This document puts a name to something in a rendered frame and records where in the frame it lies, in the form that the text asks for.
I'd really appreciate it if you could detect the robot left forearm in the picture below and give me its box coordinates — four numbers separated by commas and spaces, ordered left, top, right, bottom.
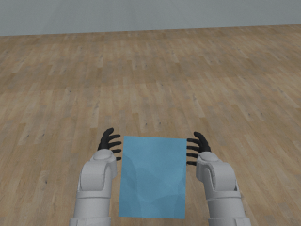
69, 149, 118, 226

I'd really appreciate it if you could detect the right robot hand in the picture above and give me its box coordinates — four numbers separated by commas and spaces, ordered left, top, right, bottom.
186, 131, 211, 166

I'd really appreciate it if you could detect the carton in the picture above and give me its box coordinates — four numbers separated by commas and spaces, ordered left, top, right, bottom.
118, 136, 187, 219

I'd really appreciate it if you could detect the left robot hand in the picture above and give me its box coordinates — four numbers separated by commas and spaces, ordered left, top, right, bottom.
97, 127, 121, 161

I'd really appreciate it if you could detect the robot right forearm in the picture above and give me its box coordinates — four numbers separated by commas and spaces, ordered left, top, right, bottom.
196, 152, 252, 226

